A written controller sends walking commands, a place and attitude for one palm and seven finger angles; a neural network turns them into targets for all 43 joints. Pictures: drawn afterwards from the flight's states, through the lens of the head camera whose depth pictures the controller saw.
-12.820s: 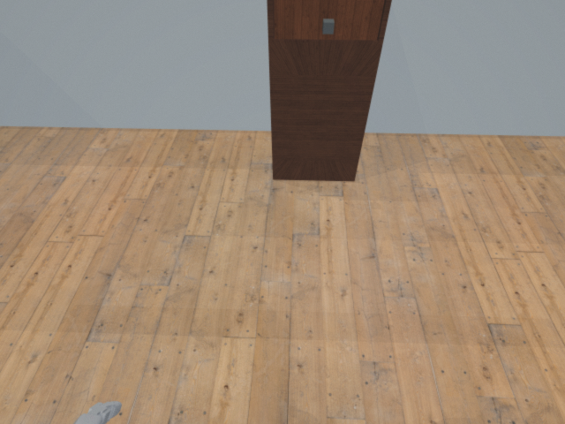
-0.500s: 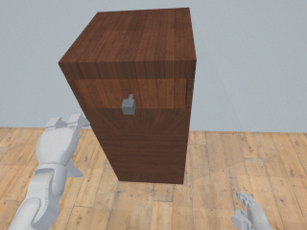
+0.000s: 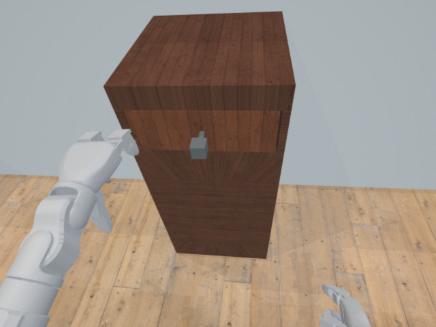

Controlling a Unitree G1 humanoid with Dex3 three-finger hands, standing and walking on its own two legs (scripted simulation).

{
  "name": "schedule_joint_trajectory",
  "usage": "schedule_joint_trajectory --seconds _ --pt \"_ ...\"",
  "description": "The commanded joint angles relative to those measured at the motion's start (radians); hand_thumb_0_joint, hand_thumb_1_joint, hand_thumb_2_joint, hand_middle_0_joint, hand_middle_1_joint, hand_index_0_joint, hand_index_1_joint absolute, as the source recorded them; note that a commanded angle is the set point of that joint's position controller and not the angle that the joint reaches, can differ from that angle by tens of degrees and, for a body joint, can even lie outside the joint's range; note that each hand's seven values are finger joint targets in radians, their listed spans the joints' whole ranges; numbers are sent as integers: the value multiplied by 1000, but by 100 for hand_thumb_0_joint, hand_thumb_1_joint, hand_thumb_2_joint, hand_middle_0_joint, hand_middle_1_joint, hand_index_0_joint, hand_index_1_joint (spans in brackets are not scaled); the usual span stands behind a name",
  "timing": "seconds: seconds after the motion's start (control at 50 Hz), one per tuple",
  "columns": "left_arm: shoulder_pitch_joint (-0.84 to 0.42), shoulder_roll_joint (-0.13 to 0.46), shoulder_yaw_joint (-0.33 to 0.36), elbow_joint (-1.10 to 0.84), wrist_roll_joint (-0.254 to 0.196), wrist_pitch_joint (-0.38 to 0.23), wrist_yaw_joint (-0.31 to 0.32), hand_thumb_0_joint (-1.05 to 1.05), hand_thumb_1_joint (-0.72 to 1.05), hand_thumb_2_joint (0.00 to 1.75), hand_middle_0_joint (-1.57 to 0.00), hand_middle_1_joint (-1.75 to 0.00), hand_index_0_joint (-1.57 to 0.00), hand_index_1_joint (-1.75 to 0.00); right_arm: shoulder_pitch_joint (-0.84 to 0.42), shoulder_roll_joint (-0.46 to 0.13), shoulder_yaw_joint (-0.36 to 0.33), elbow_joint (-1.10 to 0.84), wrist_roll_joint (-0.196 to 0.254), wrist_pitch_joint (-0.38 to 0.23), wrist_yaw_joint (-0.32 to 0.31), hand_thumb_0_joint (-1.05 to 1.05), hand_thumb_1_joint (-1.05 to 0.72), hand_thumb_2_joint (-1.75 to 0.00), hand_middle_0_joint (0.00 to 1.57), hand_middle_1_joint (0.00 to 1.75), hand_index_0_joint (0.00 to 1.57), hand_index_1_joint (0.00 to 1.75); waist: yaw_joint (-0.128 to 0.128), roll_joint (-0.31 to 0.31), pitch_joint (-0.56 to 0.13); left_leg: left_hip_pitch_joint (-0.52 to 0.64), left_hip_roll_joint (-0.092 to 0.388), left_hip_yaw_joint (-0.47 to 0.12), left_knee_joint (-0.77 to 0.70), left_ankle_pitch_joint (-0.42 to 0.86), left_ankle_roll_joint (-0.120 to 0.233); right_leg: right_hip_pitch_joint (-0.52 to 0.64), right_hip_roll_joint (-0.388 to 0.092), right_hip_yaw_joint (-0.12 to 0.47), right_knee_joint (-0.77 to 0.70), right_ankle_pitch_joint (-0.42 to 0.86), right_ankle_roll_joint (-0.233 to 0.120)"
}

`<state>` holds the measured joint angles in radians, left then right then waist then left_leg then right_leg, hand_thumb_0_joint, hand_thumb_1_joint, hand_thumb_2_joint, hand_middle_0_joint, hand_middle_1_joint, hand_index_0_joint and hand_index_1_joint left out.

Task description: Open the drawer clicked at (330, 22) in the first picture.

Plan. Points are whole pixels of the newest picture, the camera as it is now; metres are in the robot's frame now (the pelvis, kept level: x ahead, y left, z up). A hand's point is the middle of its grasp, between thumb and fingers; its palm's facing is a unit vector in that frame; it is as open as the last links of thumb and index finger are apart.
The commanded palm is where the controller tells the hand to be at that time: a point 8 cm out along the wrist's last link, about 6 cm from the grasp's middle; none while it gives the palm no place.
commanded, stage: raise the hand with hooked fingers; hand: left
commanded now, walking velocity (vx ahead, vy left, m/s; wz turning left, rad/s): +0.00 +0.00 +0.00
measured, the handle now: (200, 143) +0.53 +0.12 +0.02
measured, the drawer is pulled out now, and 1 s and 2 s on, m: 0.00 0.00 0.00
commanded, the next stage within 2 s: move the hooked fingers above the handle in 0.22 s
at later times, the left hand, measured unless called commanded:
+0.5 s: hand (130, 190) +0.30 +0.20 +0.11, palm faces +0.02 -0.07 -1.00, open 13.9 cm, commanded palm +0.29 +0.22 +0.18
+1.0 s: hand (164, 167) +0.37 +0.16 +0.10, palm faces +0.02 -0.08 -1.00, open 13.8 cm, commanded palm +0.36 +0.19 +0.17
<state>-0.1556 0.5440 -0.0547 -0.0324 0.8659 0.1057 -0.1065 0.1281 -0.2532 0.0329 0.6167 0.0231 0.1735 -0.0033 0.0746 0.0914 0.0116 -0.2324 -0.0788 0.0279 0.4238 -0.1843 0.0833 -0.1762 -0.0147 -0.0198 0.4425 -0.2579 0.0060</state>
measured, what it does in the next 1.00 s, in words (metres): stands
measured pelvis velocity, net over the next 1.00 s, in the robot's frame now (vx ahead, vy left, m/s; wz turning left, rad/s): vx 0.02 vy -0.04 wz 0.00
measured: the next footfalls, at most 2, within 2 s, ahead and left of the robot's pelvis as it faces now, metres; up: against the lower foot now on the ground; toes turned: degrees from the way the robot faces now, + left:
none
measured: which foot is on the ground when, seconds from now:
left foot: down 0.00-1.00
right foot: down 0.00-1.00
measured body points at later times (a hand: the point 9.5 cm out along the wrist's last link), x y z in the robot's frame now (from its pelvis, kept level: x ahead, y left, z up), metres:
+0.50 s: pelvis -0.01 -0.02 +0.00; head -0.01 -0.06 +0.45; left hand +0.30 +0.20 +0.17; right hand +0.19 -0.23 -0.11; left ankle +0.03 +0.06 -0.74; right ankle -0.01 -0.13 -0.74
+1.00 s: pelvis +0.02 -0.04 +0.00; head +0.05 -0.07 +0.44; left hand +0.37 +0.16 +0.15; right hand +0.18 -0.29 -0.13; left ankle +0.03 +0.06 -0.74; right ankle -0.01 -0.13 -0.74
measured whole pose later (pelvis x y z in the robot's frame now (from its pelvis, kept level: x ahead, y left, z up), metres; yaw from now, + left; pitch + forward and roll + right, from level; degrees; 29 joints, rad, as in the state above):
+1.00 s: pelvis +0.02 -0.04 +0.00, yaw +0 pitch +4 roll +1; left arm -0.30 0.48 -0.13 0.18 0.90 -0.03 0.01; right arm 0.16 -0.28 -0.02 0.65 0.03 0.15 -0.04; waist 0.05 0.07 -0.02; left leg -0.31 -0.04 0.01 0.48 -0.23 0.03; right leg -0.26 0.02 -0.03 0.50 -0.31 -0.05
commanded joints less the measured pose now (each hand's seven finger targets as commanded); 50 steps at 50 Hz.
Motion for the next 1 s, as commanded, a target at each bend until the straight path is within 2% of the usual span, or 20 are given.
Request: schedule_joint_trajectory --seconds 0.0,0.06,0.16,0.28,0.34,0.38,0.44,0.46,0.56,0.58,0.62,0.7,0.76,0.8,0.84,0.86,0.9,0.94,0.96,0.98 --pt "-287 241 180 -254 1 -81 73 0 -50 30 -30 -120 -30 -120 -141 -110 -49 -156 -10 -66 -6 0 -90 -90 20 30 20 30 20 -21 -271 162 72 -102 -59 218 -63 9 41 -7 -45 102 -49" --pt "-312 262 215 -290 8 -117 129 0 -50 30 -30 -120 -30 -120 -139 -109 -56 -142 -13 -86 -4 0 -90 -90 20 30 20 30 27 38 -288 169 72 -118 -59 208 -75 -6 52 -5 -37 95 -53" --pt "-286 226 203 -182 0 -80 176 0 -50 30 -30 -120 -30 -120 -142 -113 -62 -116 1 -88 -2 0 -90 -90 20 30 20 30 23 -2 -240 130 63 -95 -69 135 -72 -23 51 -3 -52 64 -51" --pt "-272 145 81 -126 6 -2 121 0 -50 30 -30 -120 -30 -120 -165 -116 -53 -128 9 -71 -7 0 -90 -90 20 30 20 30 0 -81 -210 103 56 -69 -83 60 -58 -12 36 0 -69 21 -41" --pt "-333 155 63 -139 17 -14 94 0 -50 30 -30 -120 -30 -120 -162 -117 -50 -132 5 -69 -18 0 -90 -90 20 30 20 30 -14 -94 -213 109 52 -69 -77 53 -48 -19 34 3 -76 21 -38" --pt "-395 146 42 -145 26 -38 89 0 -50 30 -30 -120 -30 -120 -161 -110 -44 -130 2 -80 -23 0 -90 -90 20 30 20 30 -26 -72 -212 114 50 -69 -69 32 -44 -35 33 5 -77 5 -39" --pt "-440 184 82 -121 31 -81 111 0 -50 30 -30 -120 -30 -120 -150 -106 -45 -121 -2 -85 -37 0 -90 -90 20 30 20 30 -13 -56 -219 119 42 -69 -61 41 -40 -33 36 13 -82 13 -42" --pt "-454 237 137 -98 32 -87 124 0 -50 30 -30 -120 -30 -120 -147 -109 -43 -117 0 -87 -40 0 -90 -90 20 30 20 30 -7 -63 -229 108 41 -64 -58 35 -40 -22 41 18 -86 4 -42" --pt "-476 269 199 34 34 -86 178 0 -50 30 -30 -120 -30 -120 -136 -107 -43 -90 7 -77 -41 0 -90 -90 20 30 20 30 10 -39 -241 73 35 -46 -45 110 -50 15 37 22 -73 72 -47" --pt "-490 214 144 53 32 -76 179 0 -50 30 -30 -120 -30 -120 -139 -100 -41 -95 8 -74 -39 0 -90 -90 20 30 20 30 3 -39 -229 64 33 -40 -43 106 -49 7 31 21 -71 74 -45" --pt "-472 220 148 73 33 -58 178 0 -50 30 -30 -120 -30 -120 -127 -109 -49 -97 9 -71 -36 0 -90 -90 20 30 20 30 3 -39 -255 66 35 -33 -35 139 -48 20 29 23 -62 123 -45" --pt "-423 169 78 95 28 -22 128 0 -50 30 -30 -120 -30 -120 -122 -121 -56 -120 11 -58 -34 0 -90 -90 20 30 20 30 -13 -100 -271 51 30 -19 -13 162 -35 39 20 37 -53 205 -33" --pt "-450 119 20 55 20 -35 86 0 -50 30 -30 -120 -30 -120 -112 -127 -62 -131 10 -55 -34 0 -90 -90 20 30 20 30 -38 -119 -276 63 28 -24 7 180 -27 16 23 35 -42 251 -29" --pt "-463 139 34 27 15 -66 81 0 -50 30 -30 -120 -30 -120 -99 -127 -66 -130 6 -57 -37 0 -90 -90 20 30 20 30 -34 -119 -289 63 24 -30 16 194 -24 16 22 35 -26 277 -29" --pt "-497 165 61 -19 15 -105 97 0 -50 30 -30 -120 -30 -120 -86 -123 -71 -129 3 -61 -41 0 -90 -90 20 30 20 30 -28 -108 -326 77 20 -34 30 219 -22 20 22 38 -11 310 -29" --pt "-516 213 109 -27 23 -121 113 0 -50 30 -30 -120 -30 -120 -83 -128 -73 -123 1 -63 -44 0 -90 -90 20 30 20 30 -23 -104 -342 73 20 -37 37 226 -22 24 29 43 -6 310 -31" --pt "-543 214 127 -22 30 -144 156 0 -50 30 -30 -120 -30 -120 -66 -115 -76 -108 0 -64 -47 0 -90 -90 20 30 20 30 -16 -66 -369 77 19 -35 48 259 -25 21 26 40 13 335 -36" --pt "-563 215 149 20 35 -143 203 0 -50 30 -30 -120 -30 -120 -51 -111 -79 -93 4 -63 -42 0 -90 -90 20 30 20 30 -13 -62 -370 65 20 -32 56 272 -32 5 31 32 26 333 -39" --pt "-567 246 183 45 45 -131 226 0 -50 30 -30 -120 -30 -120 -50 -116 -80 -85 6 -62 -39 0 -90 -90 20 30 20 30 -8 -58 -372 59 22 -30 56 278 -36 5 36 33 26 322 -42" --pt "-577 215 159 64 47 -116 244 0 -50 30 -30 -120 -30 -120 -50 -109 -79 -84 7 -62 -35 0 -90 -90 20 30 20 30 -7 -57 -378 53 23 -28 60 296 -37 7 32 29 37 340 -43"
